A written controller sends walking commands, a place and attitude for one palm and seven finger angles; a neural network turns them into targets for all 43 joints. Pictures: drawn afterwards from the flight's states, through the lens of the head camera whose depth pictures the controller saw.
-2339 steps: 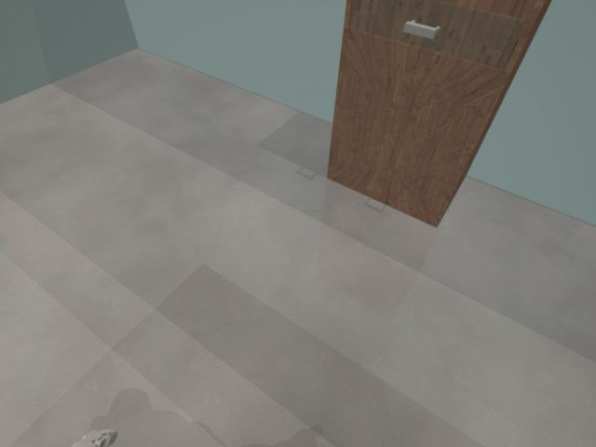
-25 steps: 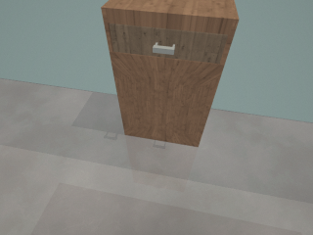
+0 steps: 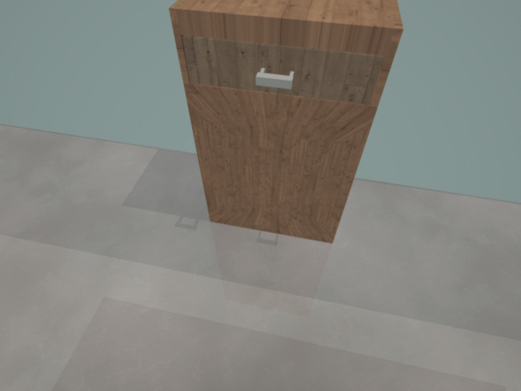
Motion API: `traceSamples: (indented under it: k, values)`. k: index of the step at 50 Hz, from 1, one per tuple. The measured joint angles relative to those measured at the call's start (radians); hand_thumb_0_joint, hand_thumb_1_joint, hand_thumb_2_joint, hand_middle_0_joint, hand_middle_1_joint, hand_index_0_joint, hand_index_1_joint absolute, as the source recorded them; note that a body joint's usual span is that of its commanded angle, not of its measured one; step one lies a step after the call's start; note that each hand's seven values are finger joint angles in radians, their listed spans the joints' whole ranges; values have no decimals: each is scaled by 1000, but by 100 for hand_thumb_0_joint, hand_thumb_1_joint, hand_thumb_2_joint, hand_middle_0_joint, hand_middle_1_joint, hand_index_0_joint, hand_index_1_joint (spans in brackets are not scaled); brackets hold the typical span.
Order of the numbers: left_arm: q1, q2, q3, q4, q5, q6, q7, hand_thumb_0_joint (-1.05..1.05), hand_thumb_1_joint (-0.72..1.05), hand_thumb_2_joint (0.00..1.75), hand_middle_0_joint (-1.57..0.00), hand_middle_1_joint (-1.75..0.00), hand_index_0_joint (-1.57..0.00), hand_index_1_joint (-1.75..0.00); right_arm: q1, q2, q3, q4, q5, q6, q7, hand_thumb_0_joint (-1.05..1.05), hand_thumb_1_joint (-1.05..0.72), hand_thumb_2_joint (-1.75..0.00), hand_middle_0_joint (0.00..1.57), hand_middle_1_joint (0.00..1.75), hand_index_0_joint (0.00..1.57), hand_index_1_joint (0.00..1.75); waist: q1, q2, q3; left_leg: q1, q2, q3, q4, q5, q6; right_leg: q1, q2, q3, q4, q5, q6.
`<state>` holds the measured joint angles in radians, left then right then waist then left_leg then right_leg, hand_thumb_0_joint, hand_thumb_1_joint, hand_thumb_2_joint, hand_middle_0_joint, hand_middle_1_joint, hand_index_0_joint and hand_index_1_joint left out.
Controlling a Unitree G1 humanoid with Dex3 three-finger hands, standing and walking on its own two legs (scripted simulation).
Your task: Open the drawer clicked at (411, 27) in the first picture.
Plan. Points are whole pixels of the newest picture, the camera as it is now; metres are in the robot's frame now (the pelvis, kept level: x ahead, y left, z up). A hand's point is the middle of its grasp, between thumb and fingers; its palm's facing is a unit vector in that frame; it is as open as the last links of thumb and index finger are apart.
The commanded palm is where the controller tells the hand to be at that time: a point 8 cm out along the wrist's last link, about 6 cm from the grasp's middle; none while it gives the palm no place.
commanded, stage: look to check the result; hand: left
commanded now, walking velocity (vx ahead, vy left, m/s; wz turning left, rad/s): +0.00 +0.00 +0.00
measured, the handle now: (275, 76) +0.89 +0.00 +0.03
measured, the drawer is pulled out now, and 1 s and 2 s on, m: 0.00 0.00 0.00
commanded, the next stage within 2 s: turn to face it in 0.04 s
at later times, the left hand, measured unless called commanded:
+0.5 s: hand out of the picture +0.08 +0.21 -0.17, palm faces -0.06 -0.95 -0.30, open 7.4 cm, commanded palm none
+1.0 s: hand out of the picture +0.05 +0.12 -0.18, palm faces -0.06 -0.98 -0.19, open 7.4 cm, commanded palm none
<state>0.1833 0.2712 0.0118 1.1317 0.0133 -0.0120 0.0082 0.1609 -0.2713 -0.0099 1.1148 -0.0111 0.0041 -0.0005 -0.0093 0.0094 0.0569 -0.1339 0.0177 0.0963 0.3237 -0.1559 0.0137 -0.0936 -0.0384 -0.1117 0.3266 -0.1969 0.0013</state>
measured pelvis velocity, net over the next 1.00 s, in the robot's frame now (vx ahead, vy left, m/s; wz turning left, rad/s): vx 0.08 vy -0.05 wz -0.13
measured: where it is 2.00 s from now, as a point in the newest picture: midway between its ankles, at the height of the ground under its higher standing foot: (291, 361)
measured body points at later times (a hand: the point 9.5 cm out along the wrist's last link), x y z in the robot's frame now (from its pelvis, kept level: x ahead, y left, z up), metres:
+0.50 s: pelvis +0.01 -0.01 +0.00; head +0.03 -0.02 +0.45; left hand +0.08 +0.26 -0.14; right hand +0.05 -0.28 -0.15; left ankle +0.02 +0.11 -0.75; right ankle -0.01 -0.12 -0.75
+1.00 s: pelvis +0.08 -0.05 -0.01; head +0.11 -0.06 +0.44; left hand +0.05 +0.18 -0.16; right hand +0.04 -0.27 -0.17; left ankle +0.09 +0.09 -0.69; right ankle -0.01 -0.11 -0.75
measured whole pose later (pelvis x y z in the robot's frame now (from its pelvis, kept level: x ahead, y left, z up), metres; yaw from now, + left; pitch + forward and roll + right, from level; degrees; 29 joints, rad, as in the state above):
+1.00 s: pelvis +0.08 -0.05 -0.01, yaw -7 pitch +0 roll +1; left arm 0.38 0.13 0.05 1.12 0.02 -0.05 0.02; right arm 0.28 -0.15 -0.05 1.11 -0.02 0.03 0.01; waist 0.00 -0.01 0.07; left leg -0.45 0.09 0.09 0.96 -0.40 -0.03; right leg -0.06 0.03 -0.06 0.40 -0.34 -0.07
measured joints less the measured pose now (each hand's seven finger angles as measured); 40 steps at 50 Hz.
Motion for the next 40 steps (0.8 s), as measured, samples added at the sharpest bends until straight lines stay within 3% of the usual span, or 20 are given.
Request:
traceSamples:
  k: [11,21,36,40]
  values:
    - [-29,11,-1,-4,0,-5,-2,0,90,89,-20,-30,-20,-30,-17,-14,3,0,-1,-1,1,1,-91,-90,20,30,20,30,-2,-1,-1,12,6,-3,-15,-1,-9,13,8,-3,-17,-2,-7]
    - [-33,17,12,-18,-1,11,0,0,90,89,-20,-30,-20,-30,-22,-17,-4,-20,-3,3,-9,1,-91,-90,20,30,20,30,1,2,6,5,28,32,18,-30,-19,-12,25,34,17,-18,-15]
    - [50,-77,20,-61,10,41,-23,0,90,89,-20,-30,-20,-30,107,94,-16,-23,-16,16,-6,0,-91,-90,20,30,20,30,-13,-13,-7,-25,56,91,143,-126,-28,-95,39,94,198,-132,-32]
    - [84,-99,30,-60,16,37,-36,0,90,89,-20,-30,-20,-30,172,102,-31,-8,-20,8,-5,0,-91,-90,20,30,20,30,-16,2,-12,-24,73,101,190,-171,-42,-111,30,57,247,-147,-38]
